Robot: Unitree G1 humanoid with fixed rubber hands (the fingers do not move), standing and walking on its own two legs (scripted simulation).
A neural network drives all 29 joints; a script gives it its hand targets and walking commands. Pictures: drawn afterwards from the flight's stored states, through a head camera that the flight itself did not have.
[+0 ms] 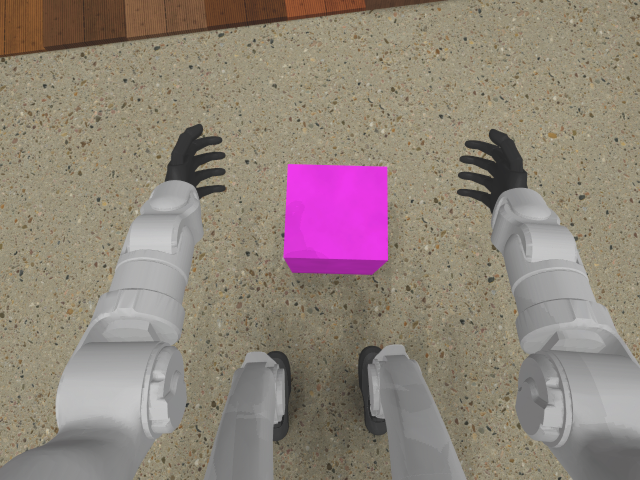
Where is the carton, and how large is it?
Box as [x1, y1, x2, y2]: [283, 164, 387, 274]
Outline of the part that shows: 288,164 283,257 292,272 371,274 387,260 386,167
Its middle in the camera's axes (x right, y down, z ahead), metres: +0.03 -0.04 +0.92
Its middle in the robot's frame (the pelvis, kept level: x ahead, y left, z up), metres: +0.52 -0.04 -0.53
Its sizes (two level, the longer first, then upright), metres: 0.210 0.200 0.250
